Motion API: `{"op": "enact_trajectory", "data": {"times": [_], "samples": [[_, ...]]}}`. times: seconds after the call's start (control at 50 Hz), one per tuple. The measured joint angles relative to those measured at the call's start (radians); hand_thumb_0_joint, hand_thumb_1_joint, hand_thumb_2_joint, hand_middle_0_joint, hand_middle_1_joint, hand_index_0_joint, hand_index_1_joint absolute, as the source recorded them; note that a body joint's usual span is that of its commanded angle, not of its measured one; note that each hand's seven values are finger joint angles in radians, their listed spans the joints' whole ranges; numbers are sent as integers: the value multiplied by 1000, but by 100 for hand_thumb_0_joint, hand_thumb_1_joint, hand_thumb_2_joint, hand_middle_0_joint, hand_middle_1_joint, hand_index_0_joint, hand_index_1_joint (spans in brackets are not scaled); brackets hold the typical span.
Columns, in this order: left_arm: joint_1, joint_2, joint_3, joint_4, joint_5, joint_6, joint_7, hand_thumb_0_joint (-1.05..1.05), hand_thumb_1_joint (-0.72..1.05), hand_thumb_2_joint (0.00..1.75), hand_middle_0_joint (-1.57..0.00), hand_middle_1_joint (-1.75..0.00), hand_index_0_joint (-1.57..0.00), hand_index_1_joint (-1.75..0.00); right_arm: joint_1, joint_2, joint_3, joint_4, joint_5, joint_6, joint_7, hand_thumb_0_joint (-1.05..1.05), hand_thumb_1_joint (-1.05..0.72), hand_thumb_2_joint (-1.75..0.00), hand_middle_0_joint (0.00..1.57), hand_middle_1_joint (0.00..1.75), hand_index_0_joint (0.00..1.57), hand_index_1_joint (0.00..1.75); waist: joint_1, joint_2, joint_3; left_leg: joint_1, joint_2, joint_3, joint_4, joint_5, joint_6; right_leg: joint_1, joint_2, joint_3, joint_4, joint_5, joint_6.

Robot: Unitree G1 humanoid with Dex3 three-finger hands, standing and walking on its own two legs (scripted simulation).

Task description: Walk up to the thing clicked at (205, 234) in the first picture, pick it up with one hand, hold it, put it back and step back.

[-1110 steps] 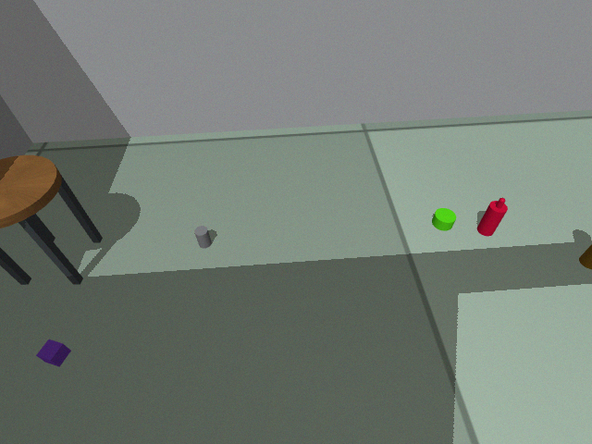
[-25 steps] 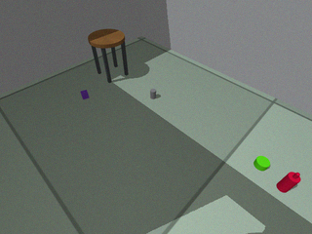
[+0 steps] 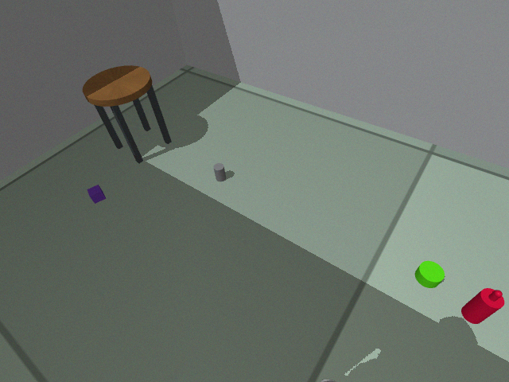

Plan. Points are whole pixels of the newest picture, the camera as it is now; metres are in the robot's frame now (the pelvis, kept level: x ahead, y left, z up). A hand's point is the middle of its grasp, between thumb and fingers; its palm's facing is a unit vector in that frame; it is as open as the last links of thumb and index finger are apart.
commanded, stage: walk up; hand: left
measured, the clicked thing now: (219, 172) +1.26 +0.23 -0.71
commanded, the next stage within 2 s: none
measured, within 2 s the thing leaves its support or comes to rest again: neither
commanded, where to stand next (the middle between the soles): +0.88 -0.02 m, yaw +1 degrees
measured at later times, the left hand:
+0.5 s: hand (127, 336) +0.26 +0.28 -0.16, palm faces +0.01 -0.94 -0.34, open 7.4 cm
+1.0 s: hand (172, 209) +0.53 +0.22 -0.11, palm faces -0.02 -0.90 -0.43, open 7.4 cm
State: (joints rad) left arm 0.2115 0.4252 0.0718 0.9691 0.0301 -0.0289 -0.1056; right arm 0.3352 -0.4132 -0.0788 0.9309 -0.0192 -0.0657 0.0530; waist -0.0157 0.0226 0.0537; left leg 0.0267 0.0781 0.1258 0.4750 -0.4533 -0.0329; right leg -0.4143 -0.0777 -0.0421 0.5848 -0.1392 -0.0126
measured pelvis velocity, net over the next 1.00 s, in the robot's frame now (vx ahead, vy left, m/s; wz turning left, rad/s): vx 0.45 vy -0.06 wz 0.00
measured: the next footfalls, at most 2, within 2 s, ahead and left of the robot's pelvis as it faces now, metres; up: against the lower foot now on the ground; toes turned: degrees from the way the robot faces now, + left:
left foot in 0.44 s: +0.38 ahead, +0.12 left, +0.00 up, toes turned +6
right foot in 0.90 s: +0.57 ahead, -0.17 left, +0.00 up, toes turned -4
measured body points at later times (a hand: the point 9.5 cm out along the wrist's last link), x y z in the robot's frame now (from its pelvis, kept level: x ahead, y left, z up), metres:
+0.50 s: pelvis +0.25 +0.00 -0.01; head +0.27 +0.03 +0.44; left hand +0.26 +0.33 -0.14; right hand +0.38 -0.31 -0.09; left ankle +0.34 +0.11 -0.72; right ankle +0.12 -0.13 -0.69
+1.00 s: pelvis +0.45 -0.06 +0.00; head +0.46 -0.09 +0.45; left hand +0.53 +0.27 -0.08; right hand +0.49 -0.38 -0.14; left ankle +0.36 +0.10 -0.67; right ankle +0.53 -0.16 -0.72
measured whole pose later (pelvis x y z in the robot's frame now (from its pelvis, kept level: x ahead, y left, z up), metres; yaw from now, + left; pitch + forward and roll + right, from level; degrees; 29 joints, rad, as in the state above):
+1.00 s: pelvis +0.45 -0.06 +0.00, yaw +0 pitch -4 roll +2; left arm 0.25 0.40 0.06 0.88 0.02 -0.09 -0.06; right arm 0.34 -0.43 -0.06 0.89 -0.01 -0.03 0.04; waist 0.00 0.05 0.07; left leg -0.24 0.05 0.01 0.98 -0.48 0.03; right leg -0.37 -0.05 -0.06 0.66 -0.23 -0.03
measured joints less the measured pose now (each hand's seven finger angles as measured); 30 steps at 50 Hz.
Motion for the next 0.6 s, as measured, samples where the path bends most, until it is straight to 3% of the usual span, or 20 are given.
{"op": "enact_trajectory", "data": {"times": [0.02, 0.04, 0.1, 0.14, 0.2, 0.26, 0.34, 0.42, 0.44, 0.48, 0.54, 0.6], "samples": [[-15, -13, 1, -5, 1, -10, 7, 1, 90, 90, -20, -30, -20, -30, -6, -8, -2, 1, 0, 7, -6, 1, -90, -90, 21, 30, 21, 30, -2, 37, 13, -27, 39, -18, 94, -24, 20, 14, 25, -26, 20, -25, 0], [-22, -20, 0, -20, 2, -23, 14, 1, 90, 90, -20, -30, -20, -30, -9, -6, 1, -1, 5, 15, -11, 1, -91, -90, 21, 30, 21, 30, 1, 47, 20, -76, 44, -52, 223, -25, 38, 22, 33, -38, 43, -58, -2], [-16, -36, -7, -62, -17, -50, 31, 1, 90, 90, -20, -30, -20, -30, -31, 0, 20, 1, 11, 27, -16, 1, -91, -90, 20, 29, 20, 30, 33, 22, 26, -240, -24, -98, 565, -20, 55, 75, 24, -27, 38, -110, -16], [3, -48, -17, -76, -25, -55, 41, 1, 90, 90, -20, -30, -20, -30, -52, -5, 23, -4, 20, 25, -15, 1, -91, -90, 20, 29, 20, 30, 44, 22, 25, -340, -44, -116, 658, 24, 67, 136, 25, -27, -19, -110, -19], [47, -50, -25, -79, -28, -58, 51, 0, 90, 90, -21, -30, -20, -30, -82, -11, 21, -35, 22, 21, -7, 1, -91, -90, 20, 29, 20, 30, 54, 23, 18, -452, -34, -139, 624, 100, 70, 212, 42, -25, -87, -117, -20], [84, -43, -29, -75, -23, -56, 54, 1, 90, 90, -21, -30, -20, -30, -110, -14, 13, -58, 17, 21, 6, 1, -91, -90, 20, 29, 20, 30, 52, 27, 17, -527, -12, -161, 508, 173, 50, 277, 63, -34, -133, -139, -23], [110, -24, -27, -84, -13, -54, 50, 1, 90, 90, -21, -30, -20, -30, -130, -10, 7, -65, 8, 25, 24, 1, -91, -90, 20, 29, 20, 30, 59, 15, 23, -551, 13, -127, 269, 266, 35, 346, 79, -55, -155, -190, -14], [130, 3, -26, -92, -11, -49, 49, 1, 90, 90, -21, -30, -20, -30, -133, -1, 2, -61, 0, 20, 34, 1, -91, -90, 20, 29, 20, 30, 73, -12, 20, -489, 2, -81, 111, 335, 57, 392, 77, -66, -99, -294, 7], [139, 11, -26, -93, -12, -46, 50, 1, 90, 90, -21, -30, -20, -30, -132, 2, 1, -61, -4, 16, 34, 1, -91, -90, 20, 29, 20, 30, 73, -26, 15, -467, -12, -73, 96, 342, 64, 393, 66, -65, -60, -334, 11], [133, 18, -23, -82, -19, -31, 61, 1, 90, 90, -21, -30, -20, -30, -144, 18, -1, -67, -19, 3, 26, 1, -91, -90, 20, 29, 20, 30, 70, -79, 28, -459, -47, -40, 156, 287, 66, 339, 16, -36, 125, -367, -18], [122, 1, -39, -69, -26, -12, 73, 1, 90, 90, -20, -30, -20, -30, -140, 29, 4, -96, -6, -14, 14, 1, -91, -90, 20, 29, 20, 30, 39, -62, 39, -419, -33, -44, 186, 221, 73, 181, 69, 43, 466, -361, -41], [106, 9, -45, -70, -33, -14, 68, 1, 90, 90, -20, -30, -20, -30, -107, 50, 21, -104, 15, -18, -2, 1, -91, -90, 20, 29, 21, 30, 18, -76, 39, -325, -34, -40, 101, 224, 62, 48, 72, 84, 563, -276, -42]]}}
